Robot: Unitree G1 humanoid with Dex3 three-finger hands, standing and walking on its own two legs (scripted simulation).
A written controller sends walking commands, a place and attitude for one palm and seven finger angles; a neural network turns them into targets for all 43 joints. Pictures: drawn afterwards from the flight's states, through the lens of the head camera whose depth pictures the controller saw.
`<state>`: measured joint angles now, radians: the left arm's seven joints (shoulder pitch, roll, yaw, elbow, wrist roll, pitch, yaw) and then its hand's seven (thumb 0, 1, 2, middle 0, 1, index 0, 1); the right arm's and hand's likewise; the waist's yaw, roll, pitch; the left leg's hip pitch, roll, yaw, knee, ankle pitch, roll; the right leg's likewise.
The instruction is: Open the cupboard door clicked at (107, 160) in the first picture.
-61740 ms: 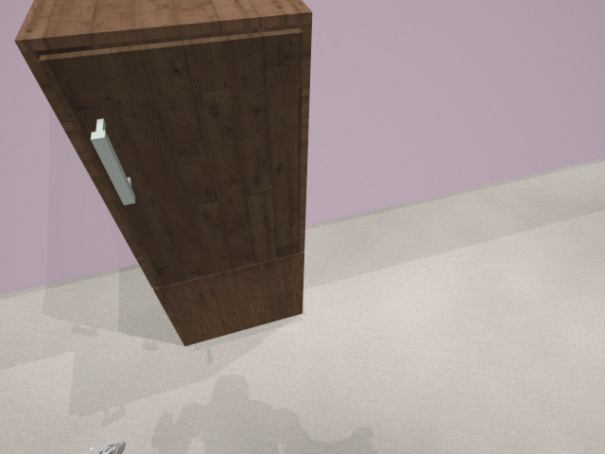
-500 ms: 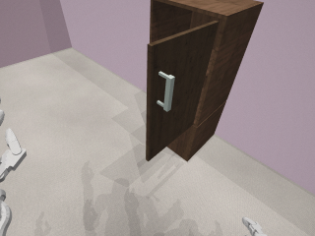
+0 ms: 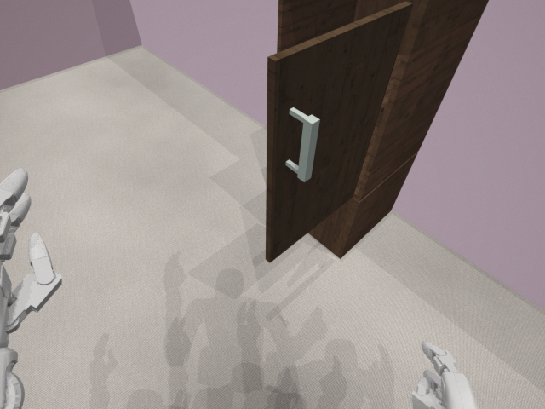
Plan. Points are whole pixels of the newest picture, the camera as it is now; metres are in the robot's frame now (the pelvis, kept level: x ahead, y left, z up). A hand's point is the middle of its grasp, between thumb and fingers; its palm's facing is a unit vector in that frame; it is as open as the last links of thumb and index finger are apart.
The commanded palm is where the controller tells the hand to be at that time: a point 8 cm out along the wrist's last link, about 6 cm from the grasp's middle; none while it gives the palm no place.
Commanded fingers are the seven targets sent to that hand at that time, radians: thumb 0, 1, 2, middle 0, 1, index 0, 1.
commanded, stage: stop stepping back and stand still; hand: left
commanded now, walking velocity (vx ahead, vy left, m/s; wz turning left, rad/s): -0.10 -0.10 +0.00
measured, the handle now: (300, 145) +0.56 -0.01 +0.07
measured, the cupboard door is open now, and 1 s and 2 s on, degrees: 89 89 89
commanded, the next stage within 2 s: let the arm hang, fingers relaxed in 0.26 s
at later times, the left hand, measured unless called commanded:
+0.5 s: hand (92, 384) +0.15 +0.26 -0.04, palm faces +0.12 -0.90 -0.42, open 7.4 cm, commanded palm none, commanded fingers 0.00 0.90 0.90 -0.20 -0.30 -0.20 -0.30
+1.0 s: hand out of the picture -0.12 +0.21 -0.16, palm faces +0.09 -0.96 -0.25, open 7.3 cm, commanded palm none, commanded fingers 0.00 0.90 0.90 -0.20 -0.30 -0.20 -0.30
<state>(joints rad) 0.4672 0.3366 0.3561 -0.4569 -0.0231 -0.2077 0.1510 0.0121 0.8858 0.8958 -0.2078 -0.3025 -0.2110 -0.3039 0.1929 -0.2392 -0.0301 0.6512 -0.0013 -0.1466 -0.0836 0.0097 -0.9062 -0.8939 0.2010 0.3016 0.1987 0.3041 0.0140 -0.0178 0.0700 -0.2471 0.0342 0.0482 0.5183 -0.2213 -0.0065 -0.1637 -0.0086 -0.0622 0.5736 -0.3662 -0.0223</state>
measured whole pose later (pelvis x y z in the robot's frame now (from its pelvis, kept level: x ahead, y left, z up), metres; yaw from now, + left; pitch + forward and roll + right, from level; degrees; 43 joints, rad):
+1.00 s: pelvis -0.04 +0.03 +0.00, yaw +3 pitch -2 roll -1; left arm 0.41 0.17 0.03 1.14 0.02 0.03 0.02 0.00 0.92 0.90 -0.20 -0.30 -0.20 -0.30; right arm 0.31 -0.15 -0.01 1.08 -0.02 0.04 -0.02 0.00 -0.91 -0.89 0.20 0.30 0.20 0.30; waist -0.01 0.06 0.05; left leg -0.32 0.01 0.01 0.51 -0.16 0.02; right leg -0.18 -0.02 -0.09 0.50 -0.28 0.00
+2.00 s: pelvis -0.01 +0.02 +0.01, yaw +2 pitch -2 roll +0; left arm 0.31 0.11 0.02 1.16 0.01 0.00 0.03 0.00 0.90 0.90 -0.20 -0.30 -0.20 -0.30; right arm 0.27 -0.13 0.00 1.15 -0.02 0.01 -0.04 0.00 -0.91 -0.89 0.20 0.30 0.20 0.30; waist -0.01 0.01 0.06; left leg -0.22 0.00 0.03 0.44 -0.17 0.01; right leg -0.10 -0.03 -0.08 0.43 -0.29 0.01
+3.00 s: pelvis +0.00 +0.02 +0.01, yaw +2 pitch -2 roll +0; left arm 0.31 0.12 0.02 1.16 0.01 -0.01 0.03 0.00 0.91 0.90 -0.20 -0.30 -0.20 -0.30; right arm 0.26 -0.13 0.00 1.16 -0.02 0.01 -0.04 0.00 -0.92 -0.89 0.20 0.30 0.20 0.30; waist -0.01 -0.01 0.06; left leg -0.21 0.01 0.02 0.42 -0.18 0.00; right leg -0.08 -0.02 -0.08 0.40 -0.29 0.00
